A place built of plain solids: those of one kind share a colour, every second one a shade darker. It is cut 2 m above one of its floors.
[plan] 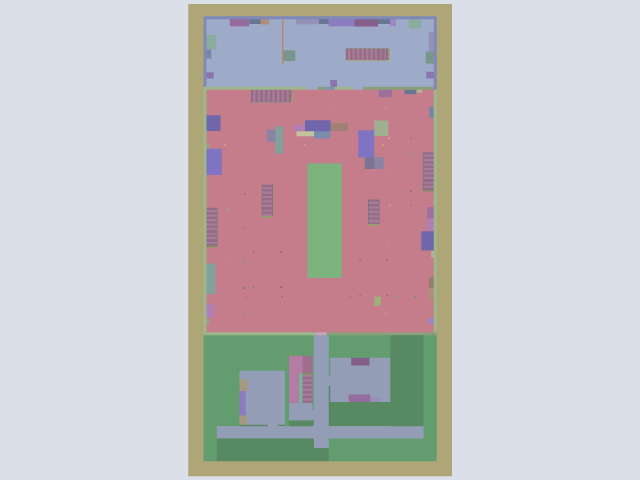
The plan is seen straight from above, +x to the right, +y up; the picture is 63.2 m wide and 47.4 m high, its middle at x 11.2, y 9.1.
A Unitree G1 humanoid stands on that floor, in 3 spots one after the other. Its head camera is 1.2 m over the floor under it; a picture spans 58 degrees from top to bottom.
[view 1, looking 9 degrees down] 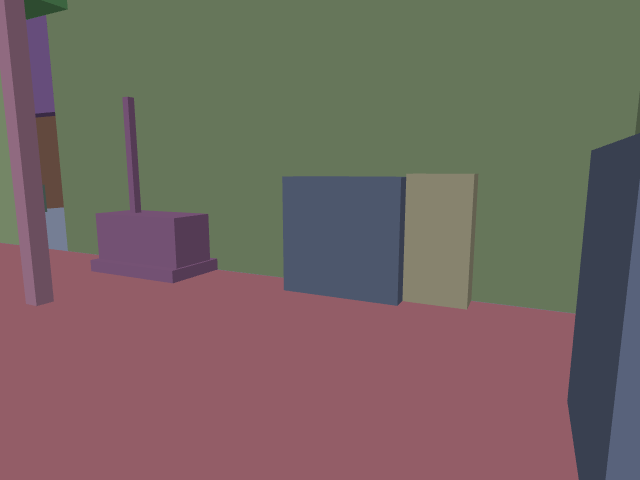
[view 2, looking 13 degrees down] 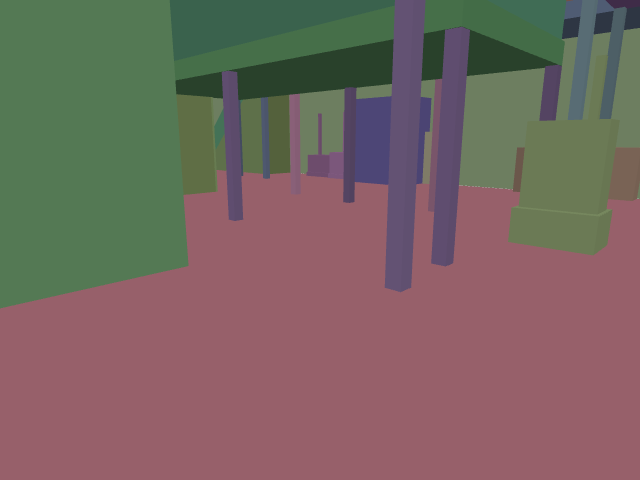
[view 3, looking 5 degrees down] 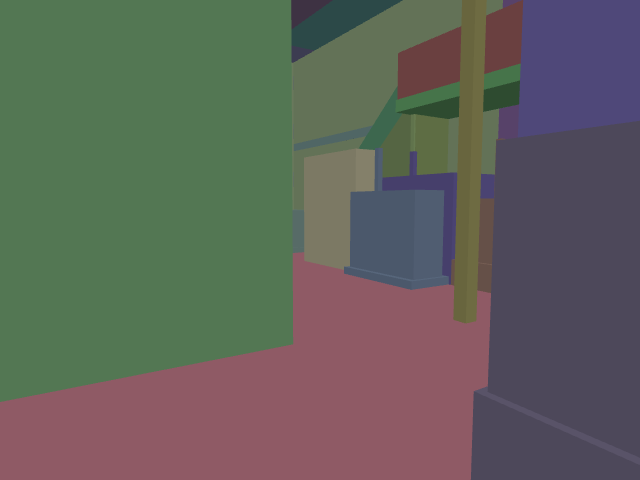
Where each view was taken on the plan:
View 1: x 21.75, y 19.79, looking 116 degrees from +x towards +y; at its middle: cabinet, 4.16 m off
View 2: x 11.33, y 1.60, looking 44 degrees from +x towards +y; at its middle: floor_bay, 5.33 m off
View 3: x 16.50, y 14.95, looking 148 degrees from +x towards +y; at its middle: starter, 8.32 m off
